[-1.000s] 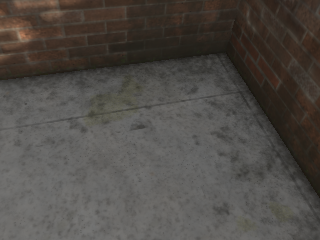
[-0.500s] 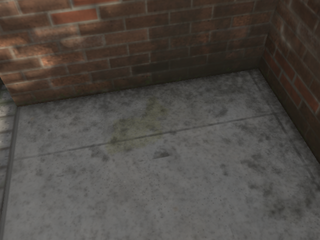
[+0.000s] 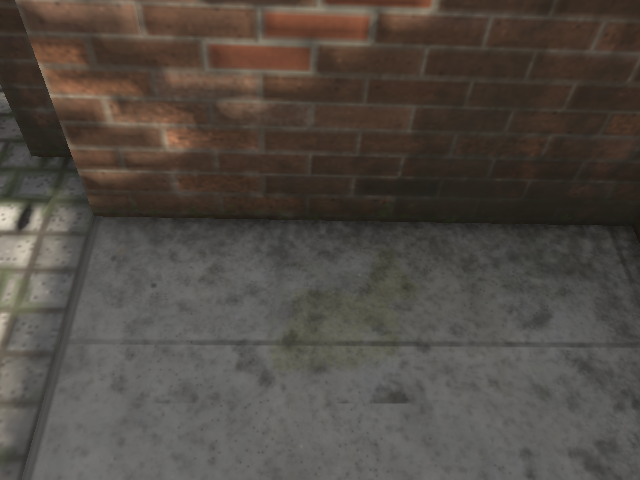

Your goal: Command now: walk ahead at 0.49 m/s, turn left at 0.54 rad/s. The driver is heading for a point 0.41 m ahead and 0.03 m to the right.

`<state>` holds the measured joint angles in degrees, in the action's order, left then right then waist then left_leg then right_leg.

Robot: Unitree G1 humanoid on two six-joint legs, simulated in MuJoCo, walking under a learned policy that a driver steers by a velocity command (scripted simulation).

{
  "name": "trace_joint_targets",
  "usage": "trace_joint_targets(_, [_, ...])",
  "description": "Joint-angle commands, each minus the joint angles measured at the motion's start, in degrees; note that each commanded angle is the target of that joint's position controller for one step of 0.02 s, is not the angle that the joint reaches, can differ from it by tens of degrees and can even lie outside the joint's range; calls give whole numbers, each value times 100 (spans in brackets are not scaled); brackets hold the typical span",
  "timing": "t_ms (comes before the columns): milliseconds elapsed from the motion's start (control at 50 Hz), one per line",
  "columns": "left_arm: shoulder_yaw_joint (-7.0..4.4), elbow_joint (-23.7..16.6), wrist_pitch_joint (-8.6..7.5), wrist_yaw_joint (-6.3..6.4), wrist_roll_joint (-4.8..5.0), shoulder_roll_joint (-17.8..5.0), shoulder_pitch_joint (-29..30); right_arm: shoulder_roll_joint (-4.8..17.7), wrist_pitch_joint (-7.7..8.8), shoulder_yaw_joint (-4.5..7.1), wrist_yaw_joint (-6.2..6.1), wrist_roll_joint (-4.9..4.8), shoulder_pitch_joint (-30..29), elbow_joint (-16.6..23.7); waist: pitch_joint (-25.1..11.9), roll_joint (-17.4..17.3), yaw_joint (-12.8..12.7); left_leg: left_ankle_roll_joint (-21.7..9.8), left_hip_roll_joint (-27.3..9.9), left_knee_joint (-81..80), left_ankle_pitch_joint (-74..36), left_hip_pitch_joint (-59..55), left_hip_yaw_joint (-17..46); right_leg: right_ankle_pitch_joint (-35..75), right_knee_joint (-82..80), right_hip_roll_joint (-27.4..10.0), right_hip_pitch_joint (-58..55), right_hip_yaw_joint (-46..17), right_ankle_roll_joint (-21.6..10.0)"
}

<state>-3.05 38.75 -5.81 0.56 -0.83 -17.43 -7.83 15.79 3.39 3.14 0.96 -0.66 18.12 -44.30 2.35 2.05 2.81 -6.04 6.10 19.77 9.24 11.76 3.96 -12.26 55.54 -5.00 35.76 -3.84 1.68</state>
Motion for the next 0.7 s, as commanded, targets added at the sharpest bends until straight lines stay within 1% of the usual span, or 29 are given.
trace_joint_targets(20, [-97, -436, -15, 14, -18, -337, 284, 1021, 77, 273, -133, -40, -83, 391, -165, -500, -111, -836, -1282, -836, -1128, -89, 1260, 996, -985, 97, 173, 13, 171])
trace_joint_targets(60, [-58, -524, -54, -33, 15, -241, 695, 1024, 39, 279, -177, -59, 86, 340, -117, -608, 47, -671, -1131, -759, -934, -5, 1158, 1584, -1754, 272, -78, 44, 190])
trace_joint_targets(80, [-45, -569, -77, -64, 38, -221, 901, 1030, 22, 283, -195, -69, 189, 310, -92, -636, 125, -629, -1123, -729, -830, 2, 1196, 1749, -2040, 351, -194, 74, 188])
trace_joint_targets(140, [-54, -687, -156, -163, 97, -282, 1341, 1013, -38, 287, -225, -102, 499, 209, -56, -648, 267, -591, -1246, -459, -734, -313, 1538, 1820, -2564, 508, -341, 6, 111])
trace_joint_targets(180, [-74, -667, -206, -229, 99, -346, 1352, 941, -85, 270, -256, -85, 591, 158, -88, -696, 255, -551, -1412, -189, -814, -769, 1715, 1694, -2812, 504, -368, -30, 2])
trace_joint_targets(220, [-115, -613, -237, -248, 101, -431, 1164, 946, -123, 286, -271, -52, 591, 123, -94, -856, 143, -487, -1577, 51, -1366, -1064, 1840, 1266, -2883, 494, -591, 21, -172])
trace_joint_targets(240, [-163, -547, -251, -228, 92, -517, 877, 950, -138, 293, -261, -41, 525, 139, -205, -935, -20, -425, -1538, 331, -2085, -1127, 1808, 1021, -2979, 573, -997, 143, -308])
trace_joint_targets(260, [-252, -398, -270, -189, 69, -669, 297, 869, -142, 261, -235, -31, 420, 182, -589, -878, -340, -297, -1283, 978, -2878, -1082, 1605, 1150, -3191, 605, -1886, 266, -515])
trace_joint_targets(280, [-315, -307, -284, -150, -57, -893, -521, 697, -136, 177, -213, 39, 253, 333, -1373, -679, -760, -84, -990, 2269, -2644, -442, 1396, 1673, -2860, -62, -3412, -310, -906])
trace_joint_targets(300, [-434, -151, -236, -141, -174, -1331, -1188, 327, -95, 54, -217, -18, 1031, 329, -2313, 693, -640, 439, -100, 4406, -298, 1479, 804, 2078, -2770, -1363, -5641, -2382, -1889])
trace_joint_targets(320, [-361, 7, -183, -210, -5, -953, -1368, 499, -56, 42, -211, -37, 1331, 229, -2444, 1373, -589, 594, 108, 5370, 2609, 2341, 866, 2074, -3322, -1925, -5815, -3726, -2191])
trace_joint_targets(340, [-246, -80, -149, -198, 101, -595, -981, 943, -69, 163, -216, -90, 833, 241, -1561, 640, -643, 649, -201, 5778, 2370, 2645, 990, 2138, -3357, -1781, -5020, -3063, -1973])
trace_joint_targets(360, [-171, -138, -104, -196, 67, -427, -591, 999, -102, 180, -233, -58, 322, 355, -1027, 127, -580, 713, -409, 5714, 2047, 2576, 760, 2823, -3358, -1519, -4242, -2216, -1777])
trace_joint_targets(380, [-95, -96, -84, -220, 47, -276, -334, 942, -129, 189, -236, 36, -9, 456, -605, -128, -451, 766, -568, 5327, 1902, 2491, 579, 3611, -3456, -1232, -3525, -1596, -1669])
trace_joint_targets(400, [-48, -51, -99, -235, 17, -201, -203, 851, -166, 202, -230, 81, -51, 501, -510, -28, -283, 776, -776, 4889, 1743, 2251, 479, 3928, -3569, -1036, -3111, -1231, -1553])
trace_joint_targets(440, [-23, 99, -96, -254, -19, -188, -24, 442, -247, 110, -223, 61, 189, 433, -530, 299, -68, 878, -855, 3988, 1462, 1607, 227, 4318, -3791, -709, -2535, -685, -1492])
trace_joint_targets(480, [-73, 227, -55, -216, -18, -402, 94, 255, -269, 34, -237, 85, 115, 474, -694, 432, -33, 961, -865, 3083, 1065, 1167, 34, 4752, -3845, -624, -2355, -339, -1533])
trace_joint_targets(500, [-117, 302, -16, -166, 31, -583, 91, 226, -279, 0, -245, 109, 21, 525, -793, 418, -60, 976, -864, 2664, 759, 947, -31, 4650, -3877, -626, -2314, -257, -1515])
trace_joint_targets(540, [-134, 446, 65, -110, 79, -683, -19, 305, -305, 1, -247, 98, -228, 566, -924, 378, -185, 970, -822, 2123, 130, 660, -78, 4191, -3886, -615, -2402, -161, -1447])
trace_joint_targets(560, [-121, 489, 90, -99, 76, -708, -31, 337, -335, -7, -253, 133, -431, 616, -918, 301, -233, 948, -772, 1896, -9, 540, -98, 3935, -3854, -653, -2406, -191, -1428])
trace_joint_targets(580, [-107, 558, 116, -98, 84, -706, -60, 381, -360, 7, -260, 139, -561, 652, -884, 290, -264, 914, -755, 1705, -97, 464, -86, 3604, -3818, -660, -2427, -209, -1397])
trace_joint_targets(620, [-66, 657, 162, -105, 118, -680, -15, 434, -381, 28, -266, 150, -726, 701, -744, 309, -234, 792, -701, 1134, -297, 203, -121, 2746, -3670, -622, -2368, -263, -1278])
trace_joint_targets(640, [-34, 705, 171, -120, 147, -631, -13, 476, -365, 36, -285, 173, -748, 716, -691, 353, -198, 688, -672, 692, -550, -90, -128, 2118, -3551, -519, -2260, -263, -1150])
trace_joint_targets(660, [34, 792, 162, -137, 139, -473, -158, 587, -350, 57, -314, 208, -854, 778, -601, 208, -196, 555, -802, 228, -1069, -382, 50, 1502, -3427, -347, -2131, -264, -890])
trace_joint_targets(680, [109, 818, 123, -150, 7, -310, -333, 865, -346, 101, -371, 235, -873, 870, -767, -211, -289, 372, -1348, 318, -2451, -918, 569, 799, -3120, -101, -1896, -120, -592])
trace_joint_targets(700, [146, 916, 89, -181, -90, -218, -937, 1051, -386, 107, -415, 240, -1017, 954, -961, -849, -660, -99, -1833, 689, -3300, -1365, 999, -562, -2996, 267, -1499, 124, -358])
